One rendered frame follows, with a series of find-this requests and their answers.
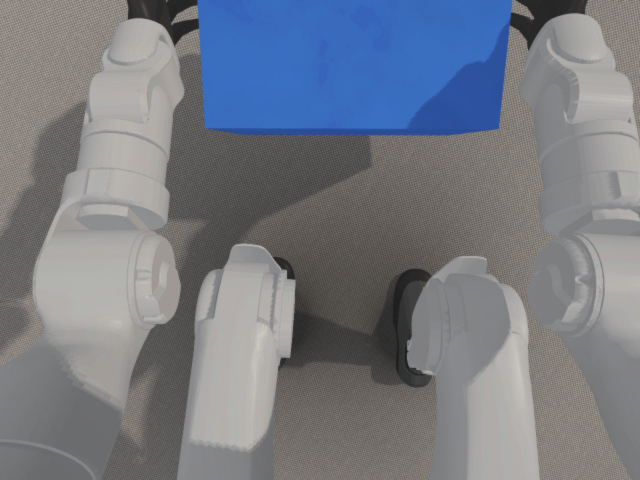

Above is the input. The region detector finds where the robot foot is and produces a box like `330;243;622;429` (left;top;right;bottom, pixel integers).
273;257;295;371
393;269;432;387

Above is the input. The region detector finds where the robot right forearm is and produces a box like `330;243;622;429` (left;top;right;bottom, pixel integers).
519;13;640;236

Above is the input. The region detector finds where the robot right hand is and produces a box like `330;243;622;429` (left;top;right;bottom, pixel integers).
510;0;588;51

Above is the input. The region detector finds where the robot left forearm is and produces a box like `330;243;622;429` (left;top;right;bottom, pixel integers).
33;18;184;321

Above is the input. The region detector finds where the robot left upper arm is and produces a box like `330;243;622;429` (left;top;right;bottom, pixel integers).
0;229;181;480

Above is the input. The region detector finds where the robot left hand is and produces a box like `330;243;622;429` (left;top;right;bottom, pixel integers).
127;0;199;47

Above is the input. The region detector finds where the robot right foot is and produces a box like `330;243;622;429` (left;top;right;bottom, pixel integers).
393;269;432;387

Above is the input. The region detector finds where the robot left foot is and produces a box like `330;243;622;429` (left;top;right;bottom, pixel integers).
273;257;295;371

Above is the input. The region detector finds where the carton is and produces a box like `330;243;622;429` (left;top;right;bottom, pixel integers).
197;0;512;135

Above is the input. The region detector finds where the robot right upper arm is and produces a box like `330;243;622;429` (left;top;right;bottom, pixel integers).
526;233;640;480

